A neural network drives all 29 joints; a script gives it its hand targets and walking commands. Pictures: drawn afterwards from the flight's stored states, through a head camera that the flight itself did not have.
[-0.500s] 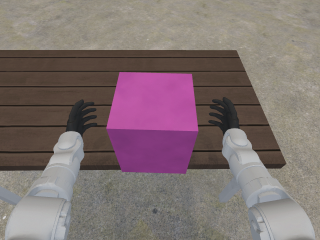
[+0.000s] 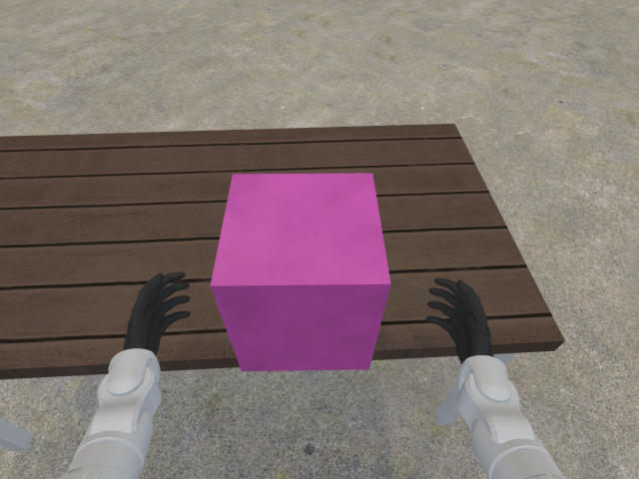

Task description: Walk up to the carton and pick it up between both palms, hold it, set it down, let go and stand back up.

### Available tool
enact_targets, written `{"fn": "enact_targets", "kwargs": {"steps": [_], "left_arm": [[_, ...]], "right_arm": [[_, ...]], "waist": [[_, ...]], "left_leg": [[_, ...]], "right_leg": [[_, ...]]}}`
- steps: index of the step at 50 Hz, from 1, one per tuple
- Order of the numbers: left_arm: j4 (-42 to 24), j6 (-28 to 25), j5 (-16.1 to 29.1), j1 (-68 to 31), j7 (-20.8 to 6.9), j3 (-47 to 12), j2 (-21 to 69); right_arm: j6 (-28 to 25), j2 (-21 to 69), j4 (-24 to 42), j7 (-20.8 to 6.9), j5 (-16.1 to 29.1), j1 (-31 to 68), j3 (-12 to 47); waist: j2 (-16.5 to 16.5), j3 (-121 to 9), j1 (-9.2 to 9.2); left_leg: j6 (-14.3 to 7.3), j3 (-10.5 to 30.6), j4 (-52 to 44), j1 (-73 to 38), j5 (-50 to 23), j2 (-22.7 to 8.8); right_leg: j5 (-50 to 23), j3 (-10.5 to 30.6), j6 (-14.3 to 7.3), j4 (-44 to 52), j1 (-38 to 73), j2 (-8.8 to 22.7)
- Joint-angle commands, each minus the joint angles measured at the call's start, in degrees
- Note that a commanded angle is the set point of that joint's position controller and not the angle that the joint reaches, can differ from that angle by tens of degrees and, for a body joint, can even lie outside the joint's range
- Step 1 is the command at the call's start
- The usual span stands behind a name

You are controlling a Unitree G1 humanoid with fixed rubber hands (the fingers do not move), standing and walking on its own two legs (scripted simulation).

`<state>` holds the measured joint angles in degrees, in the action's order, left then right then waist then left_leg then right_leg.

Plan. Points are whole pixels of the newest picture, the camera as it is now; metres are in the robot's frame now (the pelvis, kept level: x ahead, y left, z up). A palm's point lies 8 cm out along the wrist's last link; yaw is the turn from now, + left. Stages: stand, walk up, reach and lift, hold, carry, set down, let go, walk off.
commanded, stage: set down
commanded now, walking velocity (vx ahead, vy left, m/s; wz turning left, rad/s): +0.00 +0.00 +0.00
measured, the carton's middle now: (304, 276) +0.43 +0.03 -0.03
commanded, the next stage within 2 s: let go in 1.44 s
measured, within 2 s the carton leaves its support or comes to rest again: neither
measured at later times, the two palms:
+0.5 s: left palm (140, 417) +0.23 +0.24 -0.06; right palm (464, 415) +0.23 -0.18 -0.06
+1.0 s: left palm (136, 443) +0.20 +0.24 -0.06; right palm (482, 448) +0.19 -0.19 -0.06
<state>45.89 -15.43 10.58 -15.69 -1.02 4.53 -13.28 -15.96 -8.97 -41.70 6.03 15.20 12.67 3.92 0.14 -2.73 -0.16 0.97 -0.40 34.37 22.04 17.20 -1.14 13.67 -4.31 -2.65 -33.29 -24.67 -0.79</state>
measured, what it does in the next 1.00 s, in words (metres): stands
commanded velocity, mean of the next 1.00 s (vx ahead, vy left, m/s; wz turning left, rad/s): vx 0.00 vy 0.00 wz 0.00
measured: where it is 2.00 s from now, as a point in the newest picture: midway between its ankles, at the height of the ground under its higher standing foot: outside the picture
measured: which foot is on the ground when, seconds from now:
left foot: down 0.00-1.00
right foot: down 0.00-1.00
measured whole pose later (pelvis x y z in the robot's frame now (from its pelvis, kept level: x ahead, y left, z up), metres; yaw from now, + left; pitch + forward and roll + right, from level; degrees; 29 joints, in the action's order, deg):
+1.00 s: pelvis +0.02 +0.01 +0.01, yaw -2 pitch -4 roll +0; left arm 37.9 -8.9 5.3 7.7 2.0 -0.2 -12.6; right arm -21.8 -6.9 -48.7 -0.1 5.1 -6.4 1.8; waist -1.7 4.4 1.7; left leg 0.4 -2.6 27.3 5.5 17.7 -1.3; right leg 14.1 -2.0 -2.1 -27.6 -9.5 -1.4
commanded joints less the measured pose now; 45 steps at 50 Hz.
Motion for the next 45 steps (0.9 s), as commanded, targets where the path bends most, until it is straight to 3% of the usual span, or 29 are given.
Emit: {"fn": "enact_targets", "kwargs": {"steps": [1,3,5,10,18,19,20,21,22,24,26,34,45], "left_arm": [[-12.33,-6.1,-0.12,-9.87,-0.88,1.92,-8.23],[-11.93,-7.36,1.35,-14.54,0.03,0.8,-10.17],[-10.47,-9.13,2.06,-11.23,0.71,-0.89,-8.97],[-13.93,-14.02,3.15,-8.17,2.27,-2.45,-9.69],[-13.92,-15.75,3.94,-4.51,3.44,-3.87,-10.01],[-12.13,-15.57,3.41,-1.36,3.38,-3.81,-8.65],[0.77,-11.9,-0.73,2.38,3.26,-3.8,-6.05],[-2.85,-10.98,-0.28,-0.1,2.84,-3.27,-6.43],[-4.77,-10.46,-0.05,0.18,2.97,-3.98,-6.33],[-9.54,-10.52,1.35,0.09,3.75,-4.21,-7.04],[-12.7,-10.3,1.04,2.16,4.36,-3.82,-7.91],[-14.03,-5.33,-1.43,7.45,4.74,-3.01,-7.75],[-16.77,2.36,-4.86,15.18,3.32,-2.39,-6.66]], "right_arm": [[-6.93,-3.65,12.25,-1.42,-0.92,11.09,1.22],[-7.49,-4.78,11.88,-2.04,-2.22,15.11,-1.35],[-8.18,-3.42,10.45,-2.73,-3.03,10.98,-1.41],[-11.84,-3.77,10.93,-3.2,-3.31,7.2,-1.96],[-14.59,-4.24,7.13,-3.96,-4.17,4.62,-2.38],[-14.71,-3.78,5.5,-4.24,-4.06,2.54,-1.49],[-13.72,-2.11,-12.57,-4.82,-5.49,0.51,-4.17],[-14.16,-3.03,-7.48,-4.9,-6.52,1.52,-4.63],[-14.76,-3.49,-6.77,-4.89,-7.18,0.33,-5.25],[-15.36,-3.9,-0.95,-4.99,-6.82,1.6,-4.6],[-15.27,-4.58,1.46,-5.48,-5.88,0.65,-3.8],[-13.12,-3.68,1.69,-6.54,-7.35,-5.12,-3.11],[-9.37,-4.41,1.0,-5.93,-9.41,-12.15,-3.91]], "waist": [[-0.9,-20.32,0.99],[1.1,-19.26,0.87],[1.15,-17.94,0.7],[2.61,-19.67,-0.08],[4.39,-18.7,0.05],[3.85,-16.97,0.31],[1.82,-8.98,-0.25],[2.4,-11.29,-0.13],[0.95,-9.53,-0.5],[0.3,-13.16,-0.09],[1.74,-14.55,0.37],[1.63,-8.97,1.75],[0.49,-3.68,1.84]], "left_leg": [[0.31,0.86,-6.33,0.19,-17.16,2.37],[0.5,0.3,-6.71,2.84,-11.48,2.01],[0.6,-0.16,-7.01,3.45,-8.21,1.72],[1.1,0.27,-4.94,1.32,-9.52,1.08],[1.01,-0.01,-3.61,3.3,-6.48,0.98],[0.76,0.22,-3.96,2.72,-5.72,0.95],[0.37,2.72,-4.5,2.31,-4.18,-0.06],[0.11,1.11,-4.34,0.65,-2.29,0.22],[-0.27,1.33,-4.79,1.9,-1.87,-0.06],[0.05,0.32,-4.95,0.2,-5.41,0.41],[0.94,-0.18,-5.26,-1.22,-9.91,0.87],[-0.08,-1.58,-9.31,-1.13,-7.52,0.99],[0.24,-2.84,-12.6,-7.79,-13.53,1.01]], "right_leg": [[-17.82,7.22,3.01,4.23,25.2,1.02],[-9.41,6.69,2.27,4.55,22.62,0.79],[-5.26,6.65,1.68,4.94,21.56,0.89],[-5.76,6.52,1.03,3.17,19.5,0.58],[-2.57,6.88,0.35,0.98,16.85,0.62],[-1.93,6.97,0.18,1.25,16.95,0.77],[1.69,5.31,-0.32,2.04,14.64,0.88],[2.58,5.97,-0.17,2.9,13.49,1.07],[2.63,5.7,0.14,2.67,13.89,0.93],[-2.05,5.99,0.78,2.69,17.11,0.88],[-7.89,6.12,0.7,2.4,20.7,0.56],[-9.04,7.78,0.17,4.37,25.48,1.57],[-14.95,7.02,0.29,9.09,27.41,1.19]]}}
